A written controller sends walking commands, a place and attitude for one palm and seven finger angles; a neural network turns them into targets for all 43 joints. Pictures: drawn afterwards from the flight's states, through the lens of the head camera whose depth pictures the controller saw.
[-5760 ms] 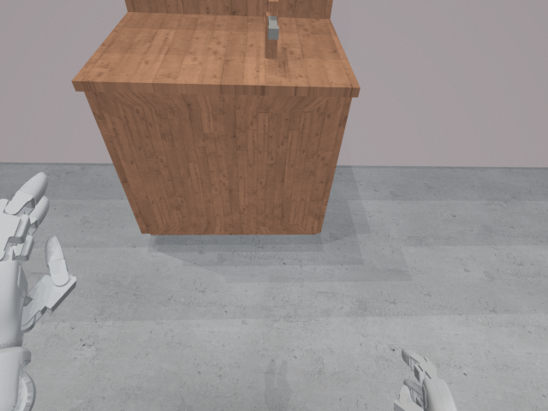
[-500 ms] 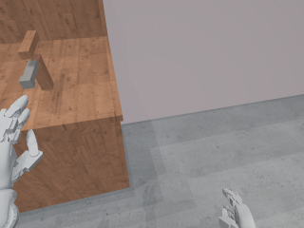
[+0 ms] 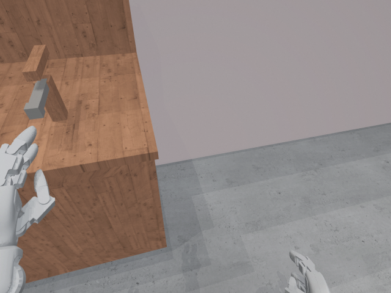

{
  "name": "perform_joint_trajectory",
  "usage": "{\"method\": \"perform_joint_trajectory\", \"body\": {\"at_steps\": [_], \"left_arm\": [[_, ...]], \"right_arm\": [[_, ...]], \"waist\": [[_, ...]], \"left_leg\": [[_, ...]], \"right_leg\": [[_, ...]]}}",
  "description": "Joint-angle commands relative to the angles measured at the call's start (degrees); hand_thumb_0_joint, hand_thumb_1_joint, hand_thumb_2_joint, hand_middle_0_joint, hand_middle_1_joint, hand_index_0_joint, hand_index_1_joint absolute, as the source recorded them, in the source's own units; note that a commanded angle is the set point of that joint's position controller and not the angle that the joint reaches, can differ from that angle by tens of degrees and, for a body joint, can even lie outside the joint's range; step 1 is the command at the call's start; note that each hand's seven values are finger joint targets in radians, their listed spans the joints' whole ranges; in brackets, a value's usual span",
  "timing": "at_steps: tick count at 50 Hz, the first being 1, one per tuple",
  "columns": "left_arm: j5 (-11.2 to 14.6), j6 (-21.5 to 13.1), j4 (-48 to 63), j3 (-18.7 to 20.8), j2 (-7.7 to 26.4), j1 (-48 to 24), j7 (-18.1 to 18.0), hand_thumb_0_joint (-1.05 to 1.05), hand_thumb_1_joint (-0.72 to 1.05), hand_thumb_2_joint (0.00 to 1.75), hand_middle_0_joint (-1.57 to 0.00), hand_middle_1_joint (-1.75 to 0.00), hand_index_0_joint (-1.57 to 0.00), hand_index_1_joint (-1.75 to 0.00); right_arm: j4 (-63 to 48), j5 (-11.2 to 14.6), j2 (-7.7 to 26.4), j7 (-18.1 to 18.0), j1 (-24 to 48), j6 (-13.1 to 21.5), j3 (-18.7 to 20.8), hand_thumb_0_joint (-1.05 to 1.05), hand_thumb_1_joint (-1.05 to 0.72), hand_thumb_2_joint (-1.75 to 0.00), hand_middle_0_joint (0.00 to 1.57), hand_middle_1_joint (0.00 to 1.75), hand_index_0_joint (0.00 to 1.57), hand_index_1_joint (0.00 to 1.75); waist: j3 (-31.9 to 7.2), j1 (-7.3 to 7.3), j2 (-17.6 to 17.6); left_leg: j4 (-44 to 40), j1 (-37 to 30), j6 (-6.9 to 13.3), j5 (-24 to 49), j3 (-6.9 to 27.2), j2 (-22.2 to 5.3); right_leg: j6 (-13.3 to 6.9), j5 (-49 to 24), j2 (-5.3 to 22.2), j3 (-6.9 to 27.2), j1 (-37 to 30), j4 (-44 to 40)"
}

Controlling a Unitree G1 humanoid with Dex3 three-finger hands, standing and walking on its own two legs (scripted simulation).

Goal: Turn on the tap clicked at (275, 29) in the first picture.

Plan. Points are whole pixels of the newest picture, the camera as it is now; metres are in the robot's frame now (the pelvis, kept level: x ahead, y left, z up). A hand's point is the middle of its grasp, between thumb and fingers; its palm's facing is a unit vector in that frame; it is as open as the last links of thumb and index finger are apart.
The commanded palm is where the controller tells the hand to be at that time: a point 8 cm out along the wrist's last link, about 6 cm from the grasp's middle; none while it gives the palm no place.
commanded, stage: shuffle to correct the standing spot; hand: left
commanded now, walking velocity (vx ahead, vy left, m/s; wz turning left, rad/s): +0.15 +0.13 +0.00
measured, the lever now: (34, 110) +0.43 +0.40 +0.14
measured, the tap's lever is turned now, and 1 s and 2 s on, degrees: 0 0 0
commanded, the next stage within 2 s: come to a stop and stand still in 0.76 s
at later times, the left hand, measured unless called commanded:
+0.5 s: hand (70, 155) +0.29 +0.25 +0.17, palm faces +0.32 -0.85 -0.42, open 7.4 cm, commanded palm +0.24 +0.30 +0.18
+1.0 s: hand (38, 127) +0.34 +0.33 +0.17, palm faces +0.42 -0.82 -0.39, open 7.4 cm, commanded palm +0.29 +0.36 +0.18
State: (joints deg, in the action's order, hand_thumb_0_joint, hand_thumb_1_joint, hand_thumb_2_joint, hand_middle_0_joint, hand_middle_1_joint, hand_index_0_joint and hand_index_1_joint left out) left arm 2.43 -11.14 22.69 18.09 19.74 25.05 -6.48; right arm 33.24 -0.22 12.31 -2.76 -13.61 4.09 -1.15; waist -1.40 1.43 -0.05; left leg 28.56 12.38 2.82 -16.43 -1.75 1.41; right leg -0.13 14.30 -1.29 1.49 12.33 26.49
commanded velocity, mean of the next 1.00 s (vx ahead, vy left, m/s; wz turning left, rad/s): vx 0.08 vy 0.10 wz -0.03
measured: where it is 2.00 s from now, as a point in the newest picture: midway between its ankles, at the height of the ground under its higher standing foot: outside the picture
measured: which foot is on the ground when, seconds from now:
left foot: down 0.00-0.58, up 0.60-0.88, down 0.90-1.00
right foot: down 0.00-0.30, up 0.32-0.56, down 0.58-1.00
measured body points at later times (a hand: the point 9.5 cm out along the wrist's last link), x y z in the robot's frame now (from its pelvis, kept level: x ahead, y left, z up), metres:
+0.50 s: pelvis +0.06 +0.02 -0.01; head +0.08 +0.03 +0.44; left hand +0.27 +0.29 +0.19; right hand +0.20 -0.20 -0.10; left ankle -0.01 +0.08 -0.74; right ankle +0.10 -0.07 -0.69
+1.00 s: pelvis +0.12 +0.08 -0.01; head +0.12 +0.09 +0.43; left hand +0.32 +0.37 +0.19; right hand +0.29 -0.16 -0.08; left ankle +0.17 +0.23 -0.74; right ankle +0.14 -0.06 -0.74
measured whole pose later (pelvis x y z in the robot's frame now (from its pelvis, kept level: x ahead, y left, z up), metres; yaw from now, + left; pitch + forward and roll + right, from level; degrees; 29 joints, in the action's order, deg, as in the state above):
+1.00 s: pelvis +0.12 +0.08 -0.01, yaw -2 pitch -2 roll +1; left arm 2.1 -12.4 26.7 22.5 23.0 23.0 -8.1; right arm 33.6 1.2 11.9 -3.7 -11.5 5.0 0.8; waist 2.4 0.9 -2.4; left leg 34.9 17.3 -2.0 -14.9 -3.0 -2.9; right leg 1.4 18.0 5.7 -2.7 17.6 38.3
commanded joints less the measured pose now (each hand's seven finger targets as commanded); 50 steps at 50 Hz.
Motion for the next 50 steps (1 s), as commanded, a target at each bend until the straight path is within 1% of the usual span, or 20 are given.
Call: {"method": "perform_joint_trajectory", "body": {"at_steps": [1,5,10,12,13,15,16,18,21,26,27,28,29,30,32,34,38,43,48,50], "left_arm": [[0.0,-4.3,13.5,6.2,10.1,-7.4,-1.1,0.00,0.90,0.90,-0.20,-0.30,-0.20,-0.30],[0.2,-4.8,12.7,7.4,10.5,-5.4,-1.2,0.00,0.90,0.90,-0.20,-0.30,-0.20,-0.30],[0.3,-6.2,13.9,9.9,12.7,-3.9,-1.5,0.00,0.90,0.90,-0.20,-0.30,-0.20,-0.30],[0.5,-6.1,14.7,10.9,13.0,-3.6,-1.3,0.00,0.90,0.90,-0.20,-0.30,-0.20,-0.30],[0.8,-6.0,16.2,10.2,12.2,-3.5,-1.1,0.00,0.90,0.90,-0.20,-0.30,-0.20,-0.30],[0.9,-6.4,19.3,9.5,12.1,-4.4,-1.2,0.00,0.90,0.90,-0.20,-0.30,-0.20,-0.30],[0.2,-6.4,19.3,9.4,12.2,-4.9,-1.3,0.00,0.90,0.90,-0.20,-0.30,-0.20,-0.30],[-0.1,-6.2,18.8,8.7,11.6,-4.3,-1.4,0.00,0.90,0.90,-0.20,-0.30,-0.20,-0.30],[-0.3,-5.5,17.9,7.9,10.4,-2.2,-1.3,0.00,0.90,0.90,-0.20,-0.30,-0.20,-0.30],[0.5,-5.2,15.0,10.5,11.7,1.2,-1.4,0.00,0.90,0.90,-0.20,-0.30,-0.20,-0.30],[0.4,-5.4,14.5,10.9,12.0,1.1,-1.4,0.00,0.90,0.90,-0.20,-0.30,-0.20,-0.30],[0.1,-5.6,14.1,12.0,13.6,0.6,-1.7,0.00,0.90,0.90,-0.20,-0.30,-0.20,-0.30],[1.0,-6.4,12.6,14.2,14.5,-0.4,-1.4,0.00,0.90,0.90,-0.20,-0.30,-0.20,-0.30],[1.3,-6.7,12.2,15.1,14.6,0.1,-1.5,0.00,0.90,0.90,-0.20,-0.30,-0.20,-0.30],[0.4,-7.5,17.6,12.7,13.8,-4.2,-0.3,0.00,0.90,0.90,-0.20,-0.30,-0.20,-0.30],[-0.5,-7.1,16.7,10.6,11.8,-3.0,-0.7,0.00,0.90,0.90,-0.20,-0.30,-0.20,-0.30],[-0.1,-5.9,20.8,10.5,13.8,-5.2,-2.2,0.00,0.90,0.90,-0.20,-0.30,-0.20,-0.30],[-0.1,-4.2,18.7,10.6,12.6,-3.6,-3.3,0.00,0.90,0.90,-0.20,-0.30,-0.20,-0.30],[-0.1,-3.6,13.2,8.6,9.4,-5.6,-2.2,0.00,0.90,0.90,-0.20,-0.30,-0.20,-0.30],[-0.5,-3.5,14.0,7.0,8.5,-6.5,-1.9,0.00,0.90,0.90,-0.20,-0.30,-0.20,-0.30]], "right_arm": [[-9.1,0.2,7.2,-0.5,6.6,3.4,3.1,0.00,-0.90,-0.90,0.20,0.30,0.20,0.30],[-8.9,0.5,7.0,-0.3,6.1,3.2,3.2,0.00,-0.90,-0.90,0.20,0.30,0.20,0.30],[-8.5,0.9,6.4,0.8,6.2,2.2,3.7,0.00,-0.90,-0.90,0.20,0.30,0.20,0.30],[-8.2,1.0,6.4,1.0,6.5,1.6,3.5,0.00,-0.90,-0.90,0.20,0.30,0.20,0.30],[-8.2,1.0,6.4,0.8,5.8,1.2,3.4,0.00,-0.90,-0.90,0.20,0.30,0.20,0.30],[-8.8,0.6,6.6,0.7,4.5,1.7,3.7,0.00,-0.90,-0.90,0.20,0.30,0.20,0.30],[-8.4,-0.2,6.3,1.1,4.6,2.3,3.9,0.00,-0.90,-0.90,0.20,0.30,0.20,0.30],[-7.6,0.0,6.4,1.3,4.0,3.0,4.2,0.00,-0.90,-0.90,0.20,0.30,0.20,0.30],[-7.2,0.5,6.1,1.3,4.4,3.6,4.0,0.00,-0.90,-0.90,0.20,0.30,0.20,0.30],[-7.9,0.0,6.3,0.5,5.6,3.1,3.1,0.00,-0.90,-0.90,0.20,0.30,0.20,0.30],[-8.3,0.2,6.7,0.4,6.8,2.9,3.2,0.00,-0.90,-0.90,0.20,0.30,0.20,0.30],[-8.4,0.3,6.6,0.4,6.4,2.5,3.8,0.00,-0.90,-0.90,0.20,0.30,0.20,0.30],[-9.1,0.1,7.0,0.9,6.7,2.9,4.7,0.00,-0.90,-0.90,0.20,0.30,0.20,0.30],[-8.4,-0.5,7.9,1.4,5.6,1.9,4.5,0.00,-0.90,-0.90,0.20,0.30,0.20,0.30],[-7.4,0.0,7.6,3.1,5.8,0.5,4.6,0.00,-0.90,-0.90,0.20,0.30,0.20,0.30],[-6.4,0.1,6.0,2.5,6.7,0.0,3.3,0.00,-0.90,-0.90,0.20,0.30,0.20,0.30],[-6.2,-0.1,5.3,0.5,6.9,1.9,2.9,0.00,-0.90,-0.90,0.20,0.30,0.20,0.30],[-7.3,0.4,4.5,-0.8,5.6,3.1,3.3,0.00,-0.90,-0.90,0.20,0.30,0.20,0.30],[-8.2,1.8,5.6,-1.3,5.5,3.9,3.1,0.00,-0.90,-0.90,0.20,0.30,0.20,0.30],[-7.9,1.5,5.3,-0.8,5.8,4.7,2.8,0.00,-0.90,-0.90,0.20,0.30,0.20,0.30]], "waist": [[-2.3,-0.96,5.3],[-3.0,-0.94,2.4],[-4.9,-0.93,-6.1],[-4.2,-1.73,-1.7],[-5.4,-2.61,2.3],[-5.9,-3.91,15.0],[-4.8,-3.76,11.9],[-2.6,-3.39,6.7],[0.4,-2.38,8.0],[-5.3,-0.31,8.5],[-7.2,0.61,5.7],[-10.8,0.82,-4.6],[-10.7,0.14,-13.2],[-6.1,-0.39,-7.3],[-3.5,-0.62,-4.9],[-2.4,-1.18,-1.4],[-2.7,-0.87,-5.1],[-3.7,-0.89,-4.2],[-1.5,-1.01,10.0],[-1.9,-0.62,8.7]], "left_leg": [[-6.4,4.8,1.2,-4.1,7.4,-5.8],[-0.3,6.7,0.7,3.9,5.3,-4.6],[13.0,12.2,-1.8,4.5,0.1,-0.7],[5.3,4.5,-1.4,6.5,1.0,-1.9],[0.4,-3.5,-0.3,14.1,3.9,-3.9],[-5.5,-21.0,3.1,41.1,20.7,-15.1],[-5.9,-22.5,4.4,41.9,22.3,-17.1],[-5.3,-20.9,6.4,37.2,17.6,-16.1],[-7.8,-12.7,5.1,34.1,9.7,-12.7],[4.4,0.0,0.6,34.5,0.6,-8.9],[12.6,6.8,-0.4,28.5,-0.3,-7.6],[29.7,20.2,-0.9,16.0,-1.2,-3.4],[46.9,27.8,-1.4,-10.4,0.2,1.5],[52.3,28.2,-2.5,-13.1,7.7,-1.4],[50.9,25.4,-2.9,-8.7,11.4,-5.7],[45.2,20.7,-3.3,-3.1,7.4,-7.0],[21.4,7.7,-2.7,0.3,-0.7,-6.1],[0.8,-0.3,-2.5,0.9,-4.6,-1.7],[-9.7,9.2,0.7,8.1,10.1,-12.3],[-8.8,8.5,-0.3,10.5,7.7,-12.1]], "right_leg": [[-2.7,-1.5,2.7,2.6,-1.3,2.8],[-3.9,-7.9,5.0,4.7,-3.7,4.3],[-9.3,-23.2,14.8,16.4,-10.4,3.0],[-7.3,-22.6,12.3,13.1,-3.7,8.3],[-4.4,-20.0,7.4,6.4,2.2,15.3],[0.2,11.2,-0.2,-3.9,23.9,32.7],[-0.5,16.6,0.5,-2.7,28.1,38.6],[-1.0,14.4,2.2,-3.3,31.4,41.2],[-0.8,7.0,3.3,-6.7,26.2,34.0],[-1.8,-5.2,1.3,-12.6,-3.3,7.5],[-2.9,-11.1,2.5,-11.3,-13.7,3.6],[-8.0,-16.9,12.4,3.7,-26.2,3.5],[-14.4,-21.8,25.7,26.0,-23.4,-3.0],[-15.2,-11.9,29.4,33.2,-12.6,-8.4],[-12.9,3.9,26.6,27.2,-1.9,-9.7],[-10.3,0.4,22.0,14.1,5.8,-9.8],[-7.5,5.4,18.5,3.8,11.9,-9.3],[-3.5,7.9,14.8,2.1,5.1,-1.3],[1.7,1.7,2.3,-5.7,0.5,13.8],[1.2,0.6,2.0,-4.8,-1.0,9.9]]}}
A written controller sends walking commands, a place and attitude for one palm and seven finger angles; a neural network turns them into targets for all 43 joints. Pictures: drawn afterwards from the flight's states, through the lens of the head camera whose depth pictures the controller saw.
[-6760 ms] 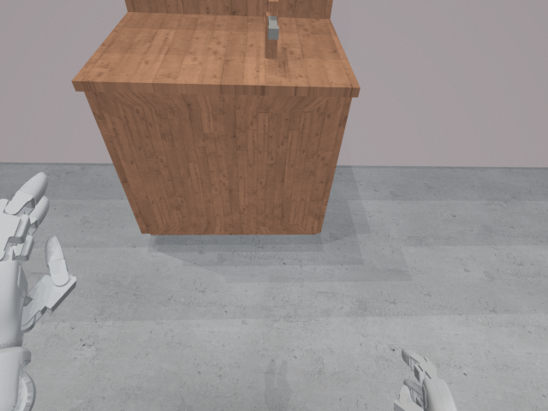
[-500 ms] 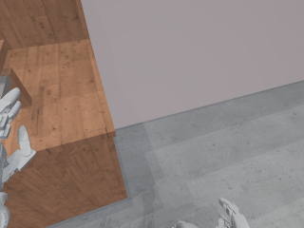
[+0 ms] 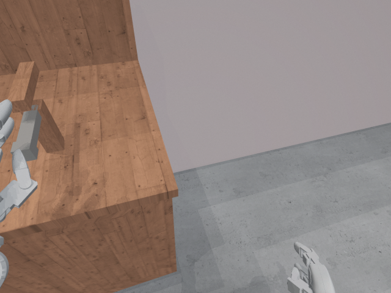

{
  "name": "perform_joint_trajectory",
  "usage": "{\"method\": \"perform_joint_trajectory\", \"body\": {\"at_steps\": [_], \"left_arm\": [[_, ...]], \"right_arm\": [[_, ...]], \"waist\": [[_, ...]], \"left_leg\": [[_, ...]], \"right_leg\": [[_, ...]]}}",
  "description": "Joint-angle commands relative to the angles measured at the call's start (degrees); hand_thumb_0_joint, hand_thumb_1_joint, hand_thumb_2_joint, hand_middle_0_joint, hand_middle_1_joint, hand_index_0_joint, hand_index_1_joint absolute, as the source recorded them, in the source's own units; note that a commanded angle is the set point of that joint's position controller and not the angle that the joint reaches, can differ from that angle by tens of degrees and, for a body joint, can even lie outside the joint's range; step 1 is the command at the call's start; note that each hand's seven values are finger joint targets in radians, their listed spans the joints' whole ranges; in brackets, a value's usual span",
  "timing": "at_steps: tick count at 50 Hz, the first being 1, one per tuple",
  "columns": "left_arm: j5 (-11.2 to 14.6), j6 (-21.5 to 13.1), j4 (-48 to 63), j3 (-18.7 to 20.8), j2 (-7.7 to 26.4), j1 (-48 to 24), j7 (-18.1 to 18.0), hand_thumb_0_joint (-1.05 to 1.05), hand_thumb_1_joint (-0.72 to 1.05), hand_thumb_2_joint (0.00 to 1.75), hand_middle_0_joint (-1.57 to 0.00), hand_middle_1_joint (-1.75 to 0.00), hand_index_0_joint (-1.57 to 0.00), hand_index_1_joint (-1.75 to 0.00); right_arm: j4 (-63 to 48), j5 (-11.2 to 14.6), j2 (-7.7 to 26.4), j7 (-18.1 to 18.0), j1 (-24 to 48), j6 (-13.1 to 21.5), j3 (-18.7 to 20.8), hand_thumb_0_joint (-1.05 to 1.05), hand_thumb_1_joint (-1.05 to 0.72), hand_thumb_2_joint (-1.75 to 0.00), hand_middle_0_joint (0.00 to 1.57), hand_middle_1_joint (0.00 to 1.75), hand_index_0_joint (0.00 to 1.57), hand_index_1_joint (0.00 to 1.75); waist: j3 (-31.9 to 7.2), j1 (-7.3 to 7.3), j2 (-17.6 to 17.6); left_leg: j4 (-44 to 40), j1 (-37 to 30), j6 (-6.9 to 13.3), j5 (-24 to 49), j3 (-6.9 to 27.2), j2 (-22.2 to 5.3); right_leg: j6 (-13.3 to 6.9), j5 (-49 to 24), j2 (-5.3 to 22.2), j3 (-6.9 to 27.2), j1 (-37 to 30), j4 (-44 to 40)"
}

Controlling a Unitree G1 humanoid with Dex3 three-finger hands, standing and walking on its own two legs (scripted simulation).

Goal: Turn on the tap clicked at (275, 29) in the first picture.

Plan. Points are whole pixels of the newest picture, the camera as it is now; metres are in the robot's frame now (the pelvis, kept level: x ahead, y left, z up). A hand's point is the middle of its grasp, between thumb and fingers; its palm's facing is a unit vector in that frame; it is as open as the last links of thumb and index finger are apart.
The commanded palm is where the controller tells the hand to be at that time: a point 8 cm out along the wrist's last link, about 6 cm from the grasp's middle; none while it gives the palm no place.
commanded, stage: come to a stop and stand still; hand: left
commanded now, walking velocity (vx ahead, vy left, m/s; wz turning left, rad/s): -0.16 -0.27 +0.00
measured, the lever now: (25, 150) +0.30 +0.33 +0.15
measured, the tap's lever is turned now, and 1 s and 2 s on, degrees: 0 0 0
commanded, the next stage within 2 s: look again from close up in 1.34 s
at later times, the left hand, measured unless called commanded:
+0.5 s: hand (50, 188) +0.22 +0.24 +0.17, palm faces +0.41 -0.84 -0.35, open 7.4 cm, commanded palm +0.17 +0.27 +0.19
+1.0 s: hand (31, 177) +0.23 +0.27 +0.18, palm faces +0.38 -0.85 -0.37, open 7.4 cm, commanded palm +0.17 +0.29 +0.19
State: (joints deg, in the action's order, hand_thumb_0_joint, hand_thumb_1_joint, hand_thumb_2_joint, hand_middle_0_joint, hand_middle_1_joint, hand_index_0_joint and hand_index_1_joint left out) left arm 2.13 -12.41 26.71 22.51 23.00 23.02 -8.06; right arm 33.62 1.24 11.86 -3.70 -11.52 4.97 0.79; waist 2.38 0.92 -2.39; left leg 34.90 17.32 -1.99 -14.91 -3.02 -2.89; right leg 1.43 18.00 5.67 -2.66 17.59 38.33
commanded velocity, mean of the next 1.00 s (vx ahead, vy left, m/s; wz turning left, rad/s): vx -0.03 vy -0.03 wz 0.00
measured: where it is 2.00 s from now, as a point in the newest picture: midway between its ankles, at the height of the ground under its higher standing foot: outside the picture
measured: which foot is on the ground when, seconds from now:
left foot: down 0.00-1.00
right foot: down 0.00-1.00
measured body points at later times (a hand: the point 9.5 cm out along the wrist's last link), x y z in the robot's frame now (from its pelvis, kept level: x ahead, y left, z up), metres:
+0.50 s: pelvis +0.01 -0.01 +0.02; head +0.00 -0.01 +0.47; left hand +0.19 +0.28 +0.19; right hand +0.17 -0.25 -0.06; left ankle +0.04 +0.14 -0.72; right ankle +0.03 -0.14 -0.72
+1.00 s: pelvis +0.00 +0.02 +0.01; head +0.03 +0.05 +0.46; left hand +0.21 +0.31 +0.20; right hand +0.16 -0.19 -0.06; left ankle +0.04 +0.14 -0.72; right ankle +0.03 -0.14 -0.72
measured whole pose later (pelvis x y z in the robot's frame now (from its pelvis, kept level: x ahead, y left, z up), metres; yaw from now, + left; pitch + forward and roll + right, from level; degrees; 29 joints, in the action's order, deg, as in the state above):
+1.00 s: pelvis +0.00 +0.02 +0.01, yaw -2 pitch -2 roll -1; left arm 1.8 -14.3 25.1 22.1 22.3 21.6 -5.4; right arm 35.1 -0.1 8.3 -0.4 -13.6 10.3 -2.3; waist 5.0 2.6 -3.3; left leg 28.5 14.1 -0.4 -12.6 -3.2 -2.9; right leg 3.1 11.4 3.1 0.4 12.3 25.6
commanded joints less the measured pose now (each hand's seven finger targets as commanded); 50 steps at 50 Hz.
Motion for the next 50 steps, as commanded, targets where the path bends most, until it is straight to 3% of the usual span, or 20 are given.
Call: {"method": "perform_joint_trajectory", "body": {"at_steps": [1,4,8,11,14,18,23,28,29,30,31,32,33,34,36,39,42,44,47,50], "left_arm": [[-0.2,-2.1,11.5,2.4,5.6,-4.2,-0.4,0.00,0.90,0.90,-0.20,-0.30,-0.20,-0.30],[0.1,-1.6,16.4,1.4,5.4,-5.4,-0.1,0.00,0.90,0.90,-0.20,-0.30,-0.20,-0.30],[0.4,-0.8,17.4,3.6,7.2,-4.7,-0.5,0.00,0.90,0.90,-0.20,-0.30,-0.20,-0.30],[0.8,-0.3,15.1,3.8,6.7,-3.0,-0.7,0.00,0.90,0.90,-0.20,-0.30,-0.20,-0.30],[1.2,0.5,12.3,3.6,6.4,-0.9,-0.7,0.00,0.90,0.90,-0.20,-0.30,-0.20,-0.30],[1.2,1.5,10.3,2.5,6.1,-2.0,-0.7,0.00,0.90,0.90,-0.20,-0.30,-0.20,-0.30],[0.7,1.8,9.9,2.1,6.3,-3.6,-1.0,0.00,0.90,0.90,-0.20,-0.30,-0.20,-0.30],[0.5,1.5,11.7,1.7,6.2,-3.4,-1.4,0.00,0.90,0.90,-0.20,-0.30,-0.20,-0.30],[-8.0,-4.9,22.6,35.7,54.4,-59.6,0.0,0.00,0.90,0.90,-0.20,-0.30,-0.20,-0.30],[-3.2,-2.3,-9.7,11.5,17.8,-25.9,2.7,0.00,0.90,0.90,-0.20,-0.30,-0.20,-0.30],[-1.3,-2.5,-9.9,6.7,10.6,-11.2,3.3,0.00,0.90,0.90,-0.20,-0.30,-0.20,-0.30],[0.2,-3.8,-5.3,-2.1,0.7,-8.8,3.9,0.00,0.90,0.90,-0.20,-0.30,-0.20,-0.30],[0.5,-4.6,3.6,-1.8,3.6,-8.2,3.3,0.00,0.90,0.90,-0.20,-0.30,-0.20,-0.30],[0.7,-4.7,7.1,-1.2,5.3,-6.4,2.9,0.00,0.90,0.90,-0.20,-0.30,-0.20,-0.30],[0.5,-4.4,10.5,1.0,7.2,-1.7,2.2,0.00,0.90,0.90,-0.20,-0.30,-0.20,-0.30],[0.3,-4.6,11.7,5.7,9.9,-1.8,1.5,0.00,0.90,0.90,-0.20,-0.30,-0.20,-0.30],[0.2,-5.3,13.6,9.8,12.9,-5.3,1.0,0.00,0.90,0.90,-0.20,-0.30,-0.20,-0.30],[0.3,-5.6,11.2,8.0,10.0,-5.8,1.1,0.00,0.90,0.90,-0.20,-0.30,-0.20,-0.30],[0.2,-5.3,10.2,5.4,7.7,-6.9,1.6,0.00,0.90,0.90,-0.20,-0.30,-0.20,-0.30],[-0.5,-4.5,9.9,2.0,5.1,-7.3,2.0,0.00,0.90,0.90,-0.20,-0.30,-0.20,-0.30]], "right_arm": [[-8.3,-0.1,5.8,0.3,3.6,4.2,0.9,0.00,-0.90,-0.90,0.20,0.30,0.20,0.30],[-8.4,-0.5,5.9,0.9,3.3,5.0,0.9,0.00,-0.90,-0.90,0.20,0.30,0.20,0.30],[-8.3,-0.9,5.3,1.2,3.4,5.2,0.7,0.00,-0.90,-0.90,0.20,0.30,0.20,0.30],[-8.1,-0.7,4.9,1.2,3.3,4.7,0.7,0.00,-0.90,-0.90,0.20,0.30,0.20,0.30],[-7.9,-0.8,4.2,0.6,3.3,3.9,0.2,0.00,-0.90,-0.90,0.20,0.30,0.20,0.30],[-7.7,-0.6,4.8,-0.1,4.0,3.0,0.2,0.00,-0.90,-0.90,0.20,0.30,0.20,0.30],[-8.1,-0.3,5.6,-0.9,4.6,2.3,0.6,0.00,-0.90,-0.90,0.20,0.30,0.20,0.30],[-8.6,0.0,6.2,-1.0,4.3,2.3,1.2,0.00,-0.90,-0.90,0.20,0.30,0.20,0.30],[-7.3,-3.7,7.9,-0.9,-2.8,5.2,3.2,0.00,-0.90,-0.90,0.20,0.30,0.20,0.30],[-2.5,-1.9,1.6,-0.1,0.0,5.0,1.4,0.00,-0.90,-0.90,0.20,0.30,0.20,0.30],[-8.8,-0.8,6.1,0.3,1.7,6.5,3.1,0.00,-0.90,-0.90,0.20,0.30,0.20,0.30],[-9.6,-0.1,5.4,1.7,2.5,7.1,2.8,0.00,-0.90,-0.90,0.20,0.30,0.20,0.30],[-8.9,-0.3,6.4,2.6,1.6,7.2,2.6,0.00,-0.90,-0.90,0.20,0.30,0.20,0.30],[-9.0,-0.2,6.4,2.8,2.8,7.6,2.6,0.00,-0.90,-0.90,0.20,0.30,0.20,0.30],[-9.5,-0.2,6.5,3.1,3.4,8.1,2.5,0.00,-0.90,-0.90,0.20,0.30,0.20,0.30],[-10.1,-0.2,6.4,2.8,3.9,8.1,1.7,0.00,-0.90,-0.90,0.20,0.30,0.20,0.30],[-9.8,-0.5,6.2,2.1,4.5,8.3,1.6,0.00,-0.90,-0.90,0.20,0.30,0.20,0.30],[-9.1,-0.7,5.8,2.1,3.6,8.6,1.3,0.00,-0.90,-0.90,0.20,0.30,0.20,0.30],[-8.2,-0.9,5.5,2.4,3.8,9.0,1.1,0.00,-0.90,-0.90,0.20,0.30,0.20,0.30],[-7.3,-1.2,5.7,2.8,3.6,8.9,1.0,0.00,-0.90,-0.90,0.20,0.30,0.20,0.30]], "waist": [[-6.8,-0.10,10.8],[-9.1,-0.31,13.1],[-11.2,0.05,14.6],[-11.9,0.07,11.4],[-11.3,-0.20,5.5],[-8.2,-0.76,1.8],[-5.9,-0.82,3.2],[-7.2,-0.65,5.9],[5.9,2.50,-9.6],[-5.6,0.10,-13.0],[-3.2,3.54,-3.3],[-6.2,1.48,6.7],[-9.9,0.93,10.3],[-9.1,1.76,10.7],[-8.1,2.20,7.9],[-6.0,1.75,4.5],[-5.3,1.23,6.7],[-5.8,1.06,8.9],[-5.8,0.67,6.0],[-6.5,0.57,7.7]], "left_leg": [[-14.3,2.3,3.9,10.1,7.8,-7.2],[-14.4,-0.2,2.3,13.4,6.4,-6.8],[-12.6,-1.8,1.7,15.9,4.3,-6.5],[-11.0,-1.1,0.4,12.0,1.2,-3.9],[-9.1,-2.0,-0.3,6.7,-1.5,-1.2],[-9.7,-3.3,-0.2,2.6,-1.7,0.8],[-13.0,-3.4,0.3,1.0,-1.1,0.9],[-14.1,-4.0,0.4,3.3,-1.0,1.0],[-2.2,3.8,2.2,5.0,-1.9,-2.0],[-3.8,-2.9,2.9,3.8,-1.4,4.2],[-4.4,-6.1,1.6,3.7,-2.7,3.2],[-7.4,-7.3,1.4,3.7,-1.9,2.5],[-11.1,-8.4,1.5,5.3,-0.8,2.0],[-12.9,-8.0,1.7,5.2,-0.3,0.9],[-15.5,-3.7,2.8,-0.8,1.1,-1.0],[-19.2,2.4,3.7,-8.6,3.9,-2.8],[-18.6,1.6,3.9,-9.6,3.2,-2.6],[-17.8,1.8,3.8,-8.6,3.1,-2.0],[-15.2,-2.6,2.6,-3.8,1.4,-0.2],[-15.0,-4.3,2.2,0.7,1.2,0.2]], "right_leg": [[-0.6,-6.0,-5.2,-0.4,-6.8,-4.3],[-0.3,-9.0,-6.3,-0.9,-7.3,-5.1],[-0.3,-11.6,-6.6,-1.2,-8.4,-8.3],[-0.6,-16.1,-6.0,0.2,-10.3,-11.8],[-1.2,-17.9,-3.7,2.6,-8.7,-15.8],[-1.3,-8.7,-3.1,3.5,-4.4,-20.4],[-0.5,-2.4,-4.5,1.7,-4.0,-22.4],[-0.5,-6.4,-5.1,1.0,-7.1,-20.9],[0.7,-14.2,0.5,8.9,3.7,-26.8],[-5.4,-15.1,2.5,7.9,-1.8,-22.2],[-3.5,-16.9,1.8,12.5,-0.3,-23.6],[-4.8,-15.0,2.5,11.2,-4.4,-20.4],[-4.2,-10.4,0.4,8.2,-8.4,-18.0],[-3.0,-5.8,-1.6,6.6,-7.9,-17.1],[-1.7,-0.6,-3.3,4.4,-9.0,-15.4],[-0.8,0.3,-5.2,2.1,-10.6,-12.5],[-0.9,-1.7,-5.4,2.6,-9.6,-13.0],[-1.2,-3.5,-5.2,2.7,-10.7,-13.3],[-1.3,-5.8,-5.1,3.7,-8.4,-16.8],[-1.1,-8.9,-5.7,3.0,-8.9,-17.2]]}}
